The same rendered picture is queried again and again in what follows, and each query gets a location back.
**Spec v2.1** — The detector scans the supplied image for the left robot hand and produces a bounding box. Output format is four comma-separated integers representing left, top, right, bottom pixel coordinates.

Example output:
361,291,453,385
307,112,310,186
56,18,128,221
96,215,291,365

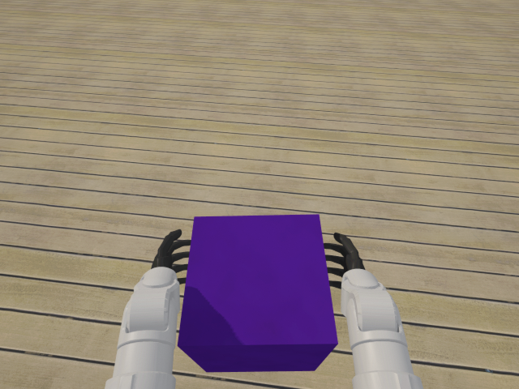
151,229,191,284

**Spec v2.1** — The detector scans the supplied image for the robot right forearm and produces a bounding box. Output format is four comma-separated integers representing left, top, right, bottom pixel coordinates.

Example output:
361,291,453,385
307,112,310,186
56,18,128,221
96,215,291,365
341,269,423,389

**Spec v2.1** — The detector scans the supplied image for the carton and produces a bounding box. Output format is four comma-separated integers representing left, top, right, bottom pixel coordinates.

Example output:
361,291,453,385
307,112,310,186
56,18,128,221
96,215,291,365
178,214,338,372

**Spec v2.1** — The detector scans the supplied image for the robot left forearm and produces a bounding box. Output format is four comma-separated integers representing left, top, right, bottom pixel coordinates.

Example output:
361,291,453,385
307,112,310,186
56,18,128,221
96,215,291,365
105,267,180,389

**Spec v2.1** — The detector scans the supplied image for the right robot hand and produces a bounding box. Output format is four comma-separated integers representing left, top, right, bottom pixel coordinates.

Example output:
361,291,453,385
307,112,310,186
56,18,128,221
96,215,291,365
324,233,365,289

